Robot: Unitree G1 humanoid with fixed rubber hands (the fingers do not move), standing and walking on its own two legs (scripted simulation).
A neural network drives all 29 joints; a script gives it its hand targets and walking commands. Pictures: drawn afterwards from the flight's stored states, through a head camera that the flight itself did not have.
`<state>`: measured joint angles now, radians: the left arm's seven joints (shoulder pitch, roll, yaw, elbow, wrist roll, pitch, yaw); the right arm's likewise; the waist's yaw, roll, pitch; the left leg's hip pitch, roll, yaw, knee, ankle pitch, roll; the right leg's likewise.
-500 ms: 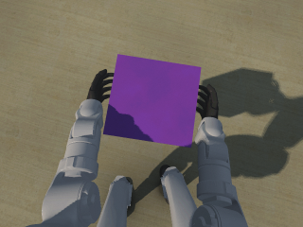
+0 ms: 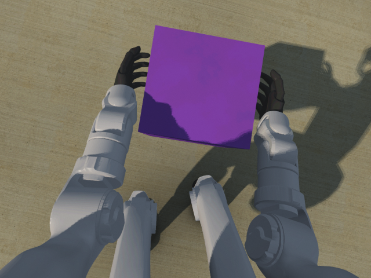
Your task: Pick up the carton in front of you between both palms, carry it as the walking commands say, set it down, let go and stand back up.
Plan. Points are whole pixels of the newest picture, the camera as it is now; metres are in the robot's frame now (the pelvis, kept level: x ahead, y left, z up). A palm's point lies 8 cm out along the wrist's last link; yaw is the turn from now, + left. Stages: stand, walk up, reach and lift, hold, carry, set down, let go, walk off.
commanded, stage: set down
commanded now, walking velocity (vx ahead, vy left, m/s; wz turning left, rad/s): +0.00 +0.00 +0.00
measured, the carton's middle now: (195, 100) +0.47 -0.10 -0.19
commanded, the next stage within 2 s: none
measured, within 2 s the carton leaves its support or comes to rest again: rests again in 1.14 s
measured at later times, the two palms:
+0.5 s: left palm (147, 86) +0.54 +0.01 -0.25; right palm (253, 115) +0.43 -0.27 -0.25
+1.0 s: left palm (148, 89) +0.55 +0.01 -0.32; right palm (244, 116) +0.44 -0.27 -0.31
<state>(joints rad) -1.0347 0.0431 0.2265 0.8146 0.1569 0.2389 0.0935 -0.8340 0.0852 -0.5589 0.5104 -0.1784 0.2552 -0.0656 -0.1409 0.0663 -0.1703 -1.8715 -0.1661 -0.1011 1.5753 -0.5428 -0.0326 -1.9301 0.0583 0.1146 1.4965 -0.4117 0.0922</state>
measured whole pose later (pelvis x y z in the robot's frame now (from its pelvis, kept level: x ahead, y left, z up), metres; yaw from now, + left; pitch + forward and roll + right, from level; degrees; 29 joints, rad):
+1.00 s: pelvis -0.02 +0.00 -0.14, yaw +0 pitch +46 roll -3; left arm -1.61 0.26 -0.02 1.20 0.03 0.24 0.13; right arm -1.25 -0.06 -0.65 0.75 -0.13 0.24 -0.06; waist -0.22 0.06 0.22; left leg -2.25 -0.21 -0.08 2.10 -0.64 -0.05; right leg -2.29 0.03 0.06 1.99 -0.50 0.10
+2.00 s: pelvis -0.03 +0.01 -0.17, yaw -2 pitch +38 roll -5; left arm -1.67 0.43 -0.15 1.20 -0.10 0.15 0.06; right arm -1.39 -0.25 -0.55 1.12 0.02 0.04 -0.06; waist -0.22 0.01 0.44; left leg -2.22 -0.12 -0.05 2.21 -0.65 -0.01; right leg -2.26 -0.03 0.00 2.08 -0.48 0.06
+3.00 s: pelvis +0.00 +0.00 +0.02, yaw -4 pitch +48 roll -1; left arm -1.39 0.38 0.05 0.99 0.03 0.30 0.01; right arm -1.04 -0.17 -0.44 0.69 0.10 0.24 -0.07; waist -0.22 0.06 -0.05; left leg -1.83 -0.07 -0.05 1.52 -0.53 0.00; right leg -1.89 0.01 0.02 1.41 -0.36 0.03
